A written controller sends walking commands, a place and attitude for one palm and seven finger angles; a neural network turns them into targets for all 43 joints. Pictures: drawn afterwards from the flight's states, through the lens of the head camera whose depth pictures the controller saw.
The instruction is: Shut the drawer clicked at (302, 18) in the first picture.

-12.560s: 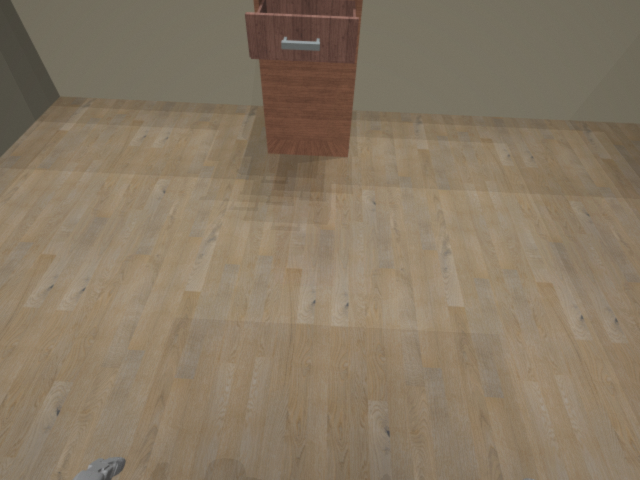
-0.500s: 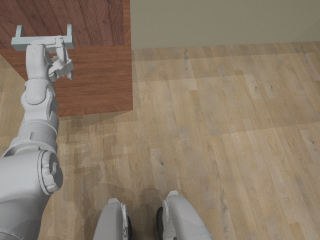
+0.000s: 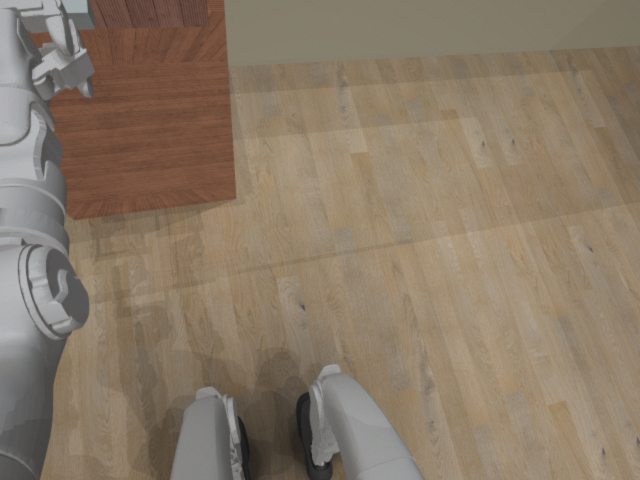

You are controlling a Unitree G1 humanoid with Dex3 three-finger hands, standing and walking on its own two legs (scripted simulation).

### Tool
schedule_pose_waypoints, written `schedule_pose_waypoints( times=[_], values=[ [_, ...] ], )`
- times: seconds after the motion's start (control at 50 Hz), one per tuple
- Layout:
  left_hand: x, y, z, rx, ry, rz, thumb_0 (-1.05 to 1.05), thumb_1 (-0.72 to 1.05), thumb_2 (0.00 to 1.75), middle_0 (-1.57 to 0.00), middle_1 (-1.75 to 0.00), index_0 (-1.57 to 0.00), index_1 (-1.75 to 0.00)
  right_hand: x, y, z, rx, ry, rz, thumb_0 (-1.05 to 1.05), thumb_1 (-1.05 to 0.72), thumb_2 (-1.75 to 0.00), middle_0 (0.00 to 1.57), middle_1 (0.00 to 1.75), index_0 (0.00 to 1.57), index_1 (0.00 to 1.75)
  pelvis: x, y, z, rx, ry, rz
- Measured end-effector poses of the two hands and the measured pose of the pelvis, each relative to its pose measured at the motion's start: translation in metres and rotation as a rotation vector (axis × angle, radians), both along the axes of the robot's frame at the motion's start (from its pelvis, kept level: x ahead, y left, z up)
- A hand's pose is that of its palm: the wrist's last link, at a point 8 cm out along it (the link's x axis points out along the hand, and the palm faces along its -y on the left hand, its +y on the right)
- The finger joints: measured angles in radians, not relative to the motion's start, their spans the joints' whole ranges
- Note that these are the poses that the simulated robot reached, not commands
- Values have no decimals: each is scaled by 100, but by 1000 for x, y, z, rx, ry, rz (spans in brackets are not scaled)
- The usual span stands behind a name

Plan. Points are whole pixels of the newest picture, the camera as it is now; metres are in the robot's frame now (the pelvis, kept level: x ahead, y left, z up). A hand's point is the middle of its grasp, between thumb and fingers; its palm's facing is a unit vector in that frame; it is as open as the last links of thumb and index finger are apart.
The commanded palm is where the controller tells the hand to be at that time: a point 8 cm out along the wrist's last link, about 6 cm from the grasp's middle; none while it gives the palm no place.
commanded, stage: push the drawer shut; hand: left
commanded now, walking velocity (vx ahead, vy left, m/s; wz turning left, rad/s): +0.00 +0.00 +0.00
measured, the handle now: out of the picture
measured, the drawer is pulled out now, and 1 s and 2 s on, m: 0.03 0.00 0.00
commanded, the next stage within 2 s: pull the fist back off the drawer in 0.50 s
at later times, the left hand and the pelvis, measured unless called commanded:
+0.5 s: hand (72, 28) +0.62 +0.19 +0.06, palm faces +0.08 -1.00 -0.04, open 3.2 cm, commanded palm +0.64 +0.18 +0.06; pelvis -0.01 +0.00 -0.01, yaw -1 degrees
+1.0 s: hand (76, 28) +0.61 +0.18 +0.06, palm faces +0.08 -1.00 -0.03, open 3.4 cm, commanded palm +0.59 +0.18 +0.06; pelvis -0.02 +0.00 -0.01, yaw -2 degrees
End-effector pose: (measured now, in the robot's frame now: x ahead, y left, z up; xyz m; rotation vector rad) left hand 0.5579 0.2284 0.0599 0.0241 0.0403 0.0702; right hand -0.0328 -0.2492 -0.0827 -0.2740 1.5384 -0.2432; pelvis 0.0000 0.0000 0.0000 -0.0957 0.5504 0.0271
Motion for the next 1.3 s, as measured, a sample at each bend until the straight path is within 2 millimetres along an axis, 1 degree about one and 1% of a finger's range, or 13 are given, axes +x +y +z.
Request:
schedule_pose_waypoints(
  times=[0.28, 0.42, 0.54, 0.76, 0.9, 1.0, 1.08, 1.18, 1.3],
  values=[
    [33, 0, 1, 3, -1, 7, 6, 81, 91, -140, -160, -140, -160, -27, 8, 3, -11, 80, -31, 0, -91, -90, 20, 30, 20, 30, -2, 1, -9, -18, 48, 3],
    [34, 7, 0, 9, 16, 4, 2, 71, 93, -140, -160, -140, -160, -36, 12, 3, -8, 101, -31, 0, -91, -90, 20, 30, 20, 30, -6, -2, -13, -26, 56, 8],
    [35, 11, 2, 16, 19, 10, 5, 67, 93, -140, -160, -140, -160, -42, 12, 3, -23, 90, -28, 0, -91, -90, 20, 30, 20, 30, -13, -3, -16, -33, 62, 12],
    [36, 11, 5, 17, 14, 3, 9, 68, 92, -140, -160, -140, -160, -57, 15, 5, -39, 82, -29, 0, -91, -90, 20, 30, 20, 30, -23, -1, -20, -42, 66, 9],
    [34, 8, 4, 8, 12, 2, 8, 72, 90, -140, -160, -140, -160, -62, 22, 5, -18, 88, -45, 0, -91, -90, 20, 30, 20, 30, -23, 2, -19, -40, 63, 0],
    [31, 4, 4, 1, 5, 7, 7, 79, 89, -140, -160, -140, -160, -58, 27, 7, 8, 86, -58, 0, -91, -90, 20, 30, 20, 30, -18, 4, -13, -33, 53, -5],
    [29, 2, 6, -2, 1, 9, 5, 84, 89, -140, -160, -140, -160, -49, 28, 9, 28, 78, -56, 0, -91, -90, 20, 30, 20, 30, -11, 6, -7, -26, 45, -10],
    [21, 1, 4, 6, 18, 4, 3, 87, 89, -140, -160, -140, -160, -28, 24, 11, 46, 54, -42, 0, -91, -90, 20, 30, 20, 30, 0, 6, 2, -15, 28, -12],
    [10, 5, 0, -2, 16, 18, 2, 89, 90, -140, -160, -140, -160, 6, 13, 12, 41, 8, -9, 0, -91, -90, 20, 30, 20, 30, 14, 5, 10, -5, 12, -8]
  ],
)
